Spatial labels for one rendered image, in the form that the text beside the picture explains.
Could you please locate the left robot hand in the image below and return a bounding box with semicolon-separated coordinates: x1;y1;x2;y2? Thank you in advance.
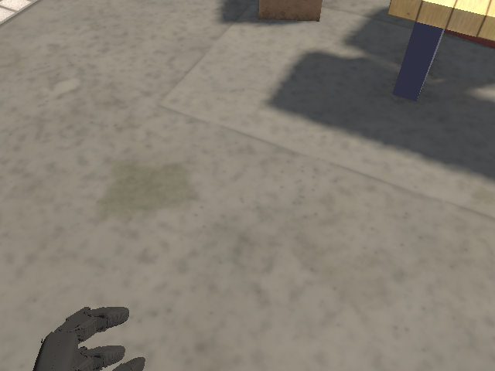
33;307;145;371

